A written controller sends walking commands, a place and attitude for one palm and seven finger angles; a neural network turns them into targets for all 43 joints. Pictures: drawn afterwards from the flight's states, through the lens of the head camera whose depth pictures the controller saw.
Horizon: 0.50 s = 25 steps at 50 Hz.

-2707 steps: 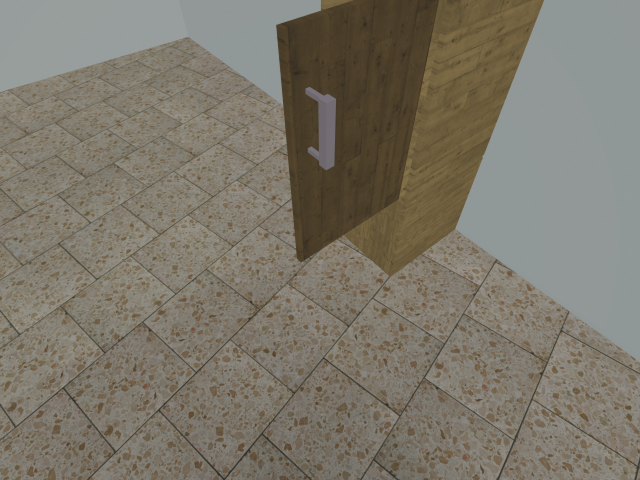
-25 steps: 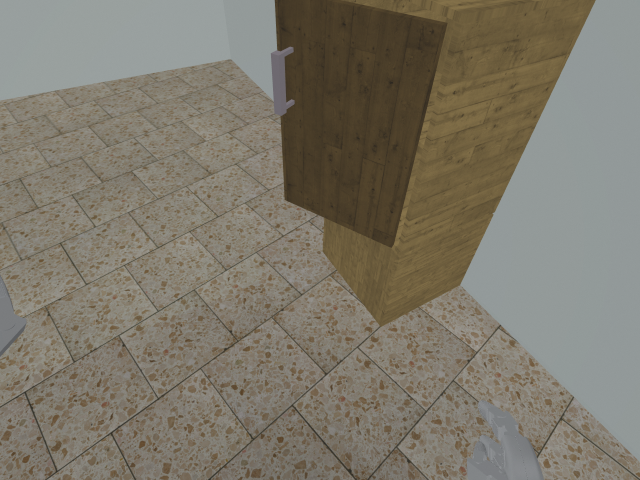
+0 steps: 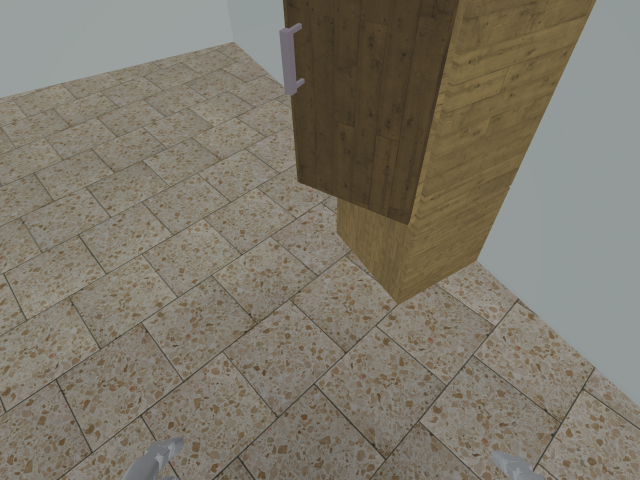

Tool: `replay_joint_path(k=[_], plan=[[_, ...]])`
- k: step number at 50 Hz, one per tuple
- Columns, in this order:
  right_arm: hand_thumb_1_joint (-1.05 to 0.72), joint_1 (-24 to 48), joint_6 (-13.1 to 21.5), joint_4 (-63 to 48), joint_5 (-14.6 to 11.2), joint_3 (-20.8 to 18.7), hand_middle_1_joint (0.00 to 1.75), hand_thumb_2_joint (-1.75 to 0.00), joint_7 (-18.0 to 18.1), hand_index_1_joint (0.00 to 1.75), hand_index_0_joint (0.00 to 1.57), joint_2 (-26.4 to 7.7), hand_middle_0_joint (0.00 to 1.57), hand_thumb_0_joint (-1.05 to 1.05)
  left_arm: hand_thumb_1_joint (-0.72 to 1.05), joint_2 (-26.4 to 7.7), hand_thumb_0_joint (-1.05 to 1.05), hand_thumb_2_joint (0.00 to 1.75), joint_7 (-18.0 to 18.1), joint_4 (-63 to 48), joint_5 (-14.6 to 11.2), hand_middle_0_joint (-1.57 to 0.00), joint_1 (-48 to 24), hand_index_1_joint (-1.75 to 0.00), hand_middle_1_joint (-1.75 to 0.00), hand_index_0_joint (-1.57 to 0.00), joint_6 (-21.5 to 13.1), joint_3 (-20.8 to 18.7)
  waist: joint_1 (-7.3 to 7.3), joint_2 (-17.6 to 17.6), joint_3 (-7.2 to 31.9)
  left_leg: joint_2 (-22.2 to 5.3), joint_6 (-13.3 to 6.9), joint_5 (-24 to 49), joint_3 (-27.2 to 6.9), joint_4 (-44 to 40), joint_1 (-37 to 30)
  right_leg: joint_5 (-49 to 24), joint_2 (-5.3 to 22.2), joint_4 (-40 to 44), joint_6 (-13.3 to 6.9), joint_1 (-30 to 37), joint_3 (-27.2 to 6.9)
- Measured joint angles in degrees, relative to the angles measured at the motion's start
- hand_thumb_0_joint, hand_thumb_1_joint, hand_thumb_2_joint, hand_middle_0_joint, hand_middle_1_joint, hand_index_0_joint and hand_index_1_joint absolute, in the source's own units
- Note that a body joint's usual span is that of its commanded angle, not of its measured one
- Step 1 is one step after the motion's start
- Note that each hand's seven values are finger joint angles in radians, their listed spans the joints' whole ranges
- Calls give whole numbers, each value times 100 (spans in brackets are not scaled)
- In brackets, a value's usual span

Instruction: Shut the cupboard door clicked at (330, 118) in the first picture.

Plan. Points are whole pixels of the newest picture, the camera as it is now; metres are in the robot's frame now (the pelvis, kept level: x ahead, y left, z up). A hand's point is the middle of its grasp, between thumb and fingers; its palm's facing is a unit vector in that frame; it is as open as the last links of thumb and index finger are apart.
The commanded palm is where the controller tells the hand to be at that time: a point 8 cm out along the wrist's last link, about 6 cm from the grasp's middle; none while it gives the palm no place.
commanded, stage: let the arm hang, fingers relaxed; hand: left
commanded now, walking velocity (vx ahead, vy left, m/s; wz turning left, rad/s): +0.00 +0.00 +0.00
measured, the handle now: (293, 59) +0.98 +0.08 +0.07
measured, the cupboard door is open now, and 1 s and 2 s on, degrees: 28 28 28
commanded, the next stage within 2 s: look to check the result in 0.86 s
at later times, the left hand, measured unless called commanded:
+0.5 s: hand out of the picture -0.05 +0.19 -0.16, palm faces +0.00 -0.97 -0.22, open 7.3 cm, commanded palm none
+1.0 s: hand out of the picture -0.02 +0.15 -0.16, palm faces +0.00 -0.99 -0.16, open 7.4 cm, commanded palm none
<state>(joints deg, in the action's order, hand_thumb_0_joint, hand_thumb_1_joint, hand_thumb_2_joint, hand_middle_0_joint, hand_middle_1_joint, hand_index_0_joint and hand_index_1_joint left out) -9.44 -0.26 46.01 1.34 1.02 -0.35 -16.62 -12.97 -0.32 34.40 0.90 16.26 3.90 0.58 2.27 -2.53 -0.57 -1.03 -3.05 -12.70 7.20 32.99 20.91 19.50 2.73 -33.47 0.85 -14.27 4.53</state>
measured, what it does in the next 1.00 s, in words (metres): stands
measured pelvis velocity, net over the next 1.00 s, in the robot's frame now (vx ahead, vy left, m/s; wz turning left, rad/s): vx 0.00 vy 0.00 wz -0.02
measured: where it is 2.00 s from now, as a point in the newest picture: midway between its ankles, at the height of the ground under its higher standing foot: outside the picture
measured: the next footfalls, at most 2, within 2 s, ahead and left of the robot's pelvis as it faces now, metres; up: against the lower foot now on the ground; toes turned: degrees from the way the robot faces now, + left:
none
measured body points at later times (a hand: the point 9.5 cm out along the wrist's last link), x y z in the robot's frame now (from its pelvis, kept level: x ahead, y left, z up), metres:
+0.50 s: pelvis +0.00 +0.01 +0.01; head +0.00 +0.00 +0.46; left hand -0.05 +0.24 -0.14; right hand -0.02 -0.21 -0.15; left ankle +0.05 +0.09 -0.73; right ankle -0.02 -0.13 -0.73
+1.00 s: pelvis +0.00 +0.00 +0.01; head +0.00 +0.00 +0.46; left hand -0.02 +0.20 -0.15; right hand -0.03 -0.21 -0.15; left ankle +0.05 +0.09 -0.73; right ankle -0.02 -0.13 -0.73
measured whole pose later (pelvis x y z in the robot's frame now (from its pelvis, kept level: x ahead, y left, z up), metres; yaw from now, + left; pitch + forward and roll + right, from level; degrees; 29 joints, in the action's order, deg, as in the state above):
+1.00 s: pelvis +0.00 +0.00 +0.01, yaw -1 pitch -2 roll +0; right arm -18.9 -0.5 65.7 0.9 -0.3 2.1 -7.2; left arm -6.5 1.9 66.1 0.6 19.0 0.1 0.0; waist 1.3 -0.3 -1.1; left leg -0.9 -2.5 -8.0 8.2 21.9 12.4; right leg 14.4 1.9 -22.9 0.6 -6.6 3.6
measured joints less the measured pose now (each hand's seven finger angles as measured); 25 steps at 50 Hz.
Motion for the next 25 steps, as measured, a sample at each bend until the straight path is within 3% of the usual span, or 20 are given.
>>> replay_joint_path(k=[3,7,16,25], plan=[[-90,-258,-88,321,31,59,30,-90,0,30,20,201,20,1,93,280,1,90,76,857,-61,-20,136,-29,-30,-21,-12,57,-20,325,-134,2,25,87,-45,-148,-110,-65,-17,142,-16,125,49],[-90,-592,-181,821,36,72,30,-90,34,30,20,442,20,1,100,93,-1,90,137,1586,-46,-20,213,-30,-30,-21,-115,-91,-151,521,-218,-36,63,216,-156,-355,-223,-246,-96,503,-56,340,161],[-90,-835,-180,1442,-28,-77,30,-90,151,30,20,587,20,1,94,129,0,90,122,2751,-33,-20,564,-29,-30,-20,-195,-53,-170,190,-180,0,4,381,-56,-757,-547,-517,-92,988,-5,656,71],[-90,-798,-113,1747,-43,-96,30,-90,169,30,20,782,20,0,91,313,1,90,180,3095,-22,-19,501,-29,-30,-20,-273,-47,-160,74,-66,67,-36,482,85,-996,-721,-546,-22,998,40,676,-64]])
